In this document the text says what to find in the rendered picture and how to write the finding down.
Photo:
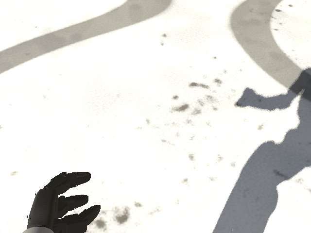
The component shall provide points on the robot left hand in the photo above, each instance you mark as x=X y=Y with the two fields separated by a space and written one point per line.
x=48 y=209

